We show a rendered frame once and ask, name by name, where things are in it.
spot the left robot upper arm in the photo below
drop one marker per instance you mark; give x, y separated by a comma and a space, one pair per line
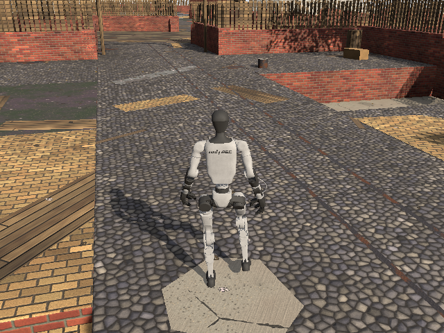
198, 148

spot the right robot hand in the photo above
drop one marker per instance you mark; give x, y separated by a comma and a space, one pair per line
261, 204

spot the robot head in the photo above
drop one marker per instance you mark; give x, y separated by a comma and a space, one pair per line
220, 121

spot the right robot thigh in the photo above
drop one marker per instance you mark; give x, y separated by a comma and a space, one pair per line
238, 201

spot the right robot upper arm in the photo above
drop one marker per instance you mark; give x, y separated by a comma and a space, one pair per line
246, 158

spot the robot left forearm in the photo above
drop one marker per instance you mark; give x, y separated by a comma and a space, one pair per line
187, 183

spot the left robot hand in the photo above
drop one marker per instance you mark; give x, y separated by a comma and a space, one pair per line
183, 197

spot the robot right forearm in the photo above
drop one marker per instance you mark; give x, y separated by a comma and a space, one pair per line
254, 183

